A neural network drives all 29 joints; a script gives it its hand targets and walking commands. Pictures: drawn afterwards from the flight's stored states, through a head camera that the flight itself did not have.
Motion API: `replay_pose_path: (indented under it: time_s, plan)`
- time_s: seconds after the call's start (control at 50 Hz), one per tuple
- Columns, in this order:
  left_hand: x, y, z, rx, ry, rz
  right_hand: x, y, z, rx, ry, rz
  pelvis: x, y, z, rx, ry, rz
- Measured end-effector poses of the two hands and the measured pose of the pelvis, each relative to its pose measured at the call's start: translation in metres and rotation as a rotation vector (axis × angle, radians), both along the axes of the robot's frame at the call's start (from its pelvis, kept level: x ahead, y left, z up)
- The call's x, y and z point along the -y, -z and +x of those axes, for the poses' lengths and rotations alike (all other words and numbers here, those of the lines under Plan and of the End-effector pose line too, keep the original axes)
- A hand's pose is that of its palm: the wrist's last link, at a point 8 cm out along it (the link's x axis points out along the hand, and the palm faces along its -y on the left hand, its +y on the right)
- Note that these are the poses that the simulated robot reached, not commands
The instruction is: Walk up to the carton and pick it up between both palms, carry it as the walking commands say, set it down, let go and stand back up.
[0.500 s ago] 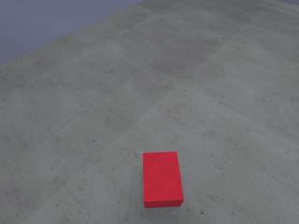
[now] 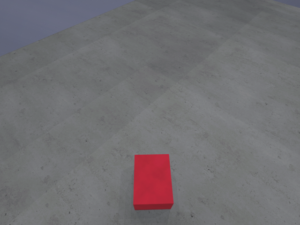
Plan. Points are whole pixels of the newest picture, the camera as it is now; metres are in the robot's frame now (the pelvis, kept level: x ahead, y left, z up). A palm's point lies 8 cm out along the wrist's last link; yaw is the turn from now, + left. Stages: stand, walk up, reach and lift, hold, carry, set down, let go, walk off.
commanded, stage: walk up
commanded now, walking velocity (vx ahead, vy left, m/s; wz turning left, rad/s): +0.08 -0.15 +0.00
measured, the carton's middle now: (152, 181) +0.45 +0.00 -0.69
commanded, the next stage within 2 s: stand in 0.84 s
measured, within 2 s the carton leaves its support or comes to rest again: neither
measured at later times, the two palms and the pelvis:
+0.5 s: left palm out of the picture +0.07 +0.20 -0.14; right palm out of the picture +0.06 -0.30 -0.13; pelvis +0.01 -0.05 -0.01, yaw +0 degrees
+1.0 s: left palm out of the picture +0.05 +0.18 -0.13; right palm out of the picture +0.05 -0.30 -0.13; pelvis -0.01 -0.06 +0.00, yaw +0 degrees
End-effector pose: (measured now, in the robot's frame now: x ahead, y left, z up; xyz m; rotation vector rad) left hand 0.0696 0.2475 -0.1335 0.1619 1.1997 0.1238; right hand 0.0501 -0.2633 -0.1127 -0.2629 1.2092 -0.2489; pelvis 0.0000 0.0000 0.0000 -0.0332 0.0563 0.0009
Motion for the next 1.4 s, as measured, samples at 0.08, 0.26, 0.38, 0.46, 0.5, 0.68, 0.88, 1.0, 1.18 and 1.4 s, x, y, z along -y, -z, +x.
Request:
replay_pose_path:
  time_s: [0.08,0.26,0.38,0.46,0.5,0.68,0.88,1.0,1.18,1.4]
  plan:
    - [0.018,0.002,0.000,0.007,0.008,0.025,0.021,0.016,0.002,0.006,0.003,0.020,0.018,0.009,0.003,0.017,0.008,0.020]
    - [0.035,-0.004,0.006,0.019,0.007,0.049,0.018,0.018,0.014,0.015,0.005,0.079,0.032,0.005,0.010,0.013,0.005,0.033]
    - [0.037,0.004,0.006,0.009,0.004,0.025,0.015,0.014,0.014,0.035,0.016,0.059,0.031,0.007,0.011,0.033,0.007,0.020]
    - [0.045,0.002,0.001,0.002,-0.002,0.021,0.027,0.011,0.014,0.038,0.009,0.052,0.040,0.005,0.008,0.032,0.004,0.016]
    - [0.052,0.002,-0.001,0.008,-0.003,0.026,0.036,0.014,0.013,0.037,0.007,0.054,0.048,0.007,0.006,0.028,0.007,0.026]
    - [0.073,-0.008,-0.004,0.043,0.015,0.049,0.043,0.023,0.009,0.045,0.003,0.115,0.062,0.005,0.001,0.040,0.009,0.043]
    - [0.063,-0.004,-0.012,0.043,0.013,0.042,0.032,0.017,0.003,0.058,0.006,0.111,0.055,0.005,-0.007,0.052,0.007,0.039]
    - [0.066,-0.001,-0.015,0.046,0.013,0.029,0.033,0.014,0.000,0.064,0.008,0.103,0.055,0.005,-0.010,0.057,0.008,0.040]
    - [0.067,-0.002,-0.017,0.050,0.013,0.033,0.034,0.015,-0.001,0.069,0.008,0.108,0.057,0.005,-0.012,0.059,0.008,0.042]
    - [0.066,-0.008,0.016,0.078,0.019,0.039,0.037,0.012,0.032,0.101,-0.072,0.089,0.056,0.008,-0.015,0.047,0.010,0.037]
